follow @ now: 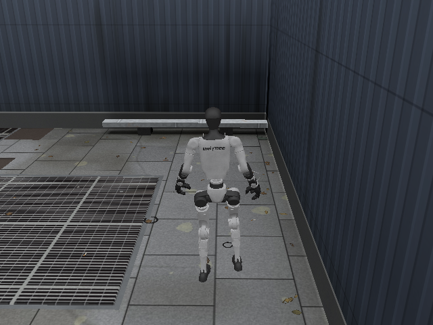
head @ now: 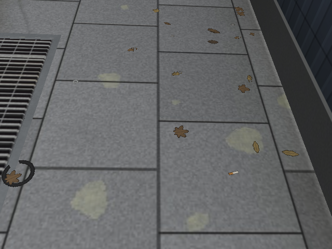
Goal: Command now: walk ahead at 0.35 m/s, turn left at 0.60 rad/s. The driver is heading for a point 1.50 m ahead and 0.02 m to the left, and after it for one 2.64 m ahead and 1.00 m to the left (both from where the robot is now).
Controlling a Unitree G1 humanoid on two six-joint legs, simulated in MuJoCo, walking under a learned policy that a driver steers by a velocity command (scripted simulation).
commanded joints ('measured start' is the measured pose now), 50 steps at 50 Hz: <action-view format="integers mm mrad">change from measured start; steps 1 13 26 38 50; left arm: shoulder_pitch -107 143 168 188 100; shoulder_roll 76 65 107 29 38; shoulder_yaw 14 8 5 -36 -47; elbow -99 -39 47 62 57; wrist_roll -12 20 -24 17 21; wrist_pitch -37 -41 -7 88 30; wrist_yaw -12 6 18 48 34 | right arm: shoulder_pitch -12 -77 -57 -248 -167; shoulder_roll -200 -102 -125 -68 -37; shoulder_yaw -58 -29 -44 -4 2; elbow -61 -81 -59 -7 113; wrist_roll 7 5 -28 -42 -31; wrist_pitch -15 -35 -45 -14 -2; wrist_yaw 2 18 36 26 6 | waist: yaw -15 67 -24 70 37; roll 167 -93 -45 156 -37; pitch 16 92 -99 -95 3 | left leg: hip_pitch -10 -607 70 -135 3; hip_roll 222 109 55 246 89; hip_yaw -301 -7 151 -28 91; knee -146 740 28 -105 74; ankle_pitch -224 -86 408 134 116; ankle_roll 174 -40 24 159 -17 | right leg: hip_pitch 11 426 347 251 180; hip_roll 26 -250 -141 -61 -76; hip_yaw -5 266 -70 -50 -11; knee -99 -488 -126 47 -242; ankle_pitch -13 -96 588 -110 -13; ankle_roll -7 -212 -117 25 -41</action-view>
